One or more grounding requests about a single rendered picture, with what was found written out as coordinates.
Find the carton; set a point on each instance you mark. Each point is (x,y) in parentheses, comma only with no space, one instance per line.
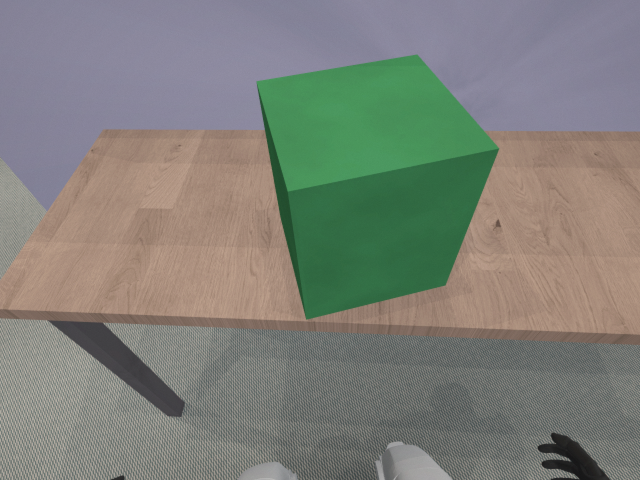
(378,170)

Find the robot right hand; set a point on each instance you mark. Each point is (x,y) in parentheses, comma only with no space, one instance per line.
(582,465)

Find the right robot thigh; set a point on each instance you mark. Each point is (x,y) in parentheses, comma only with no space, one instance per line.
(408,462)

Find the table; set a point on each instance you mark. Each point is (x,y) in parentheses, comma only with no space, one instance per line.
(182,228)

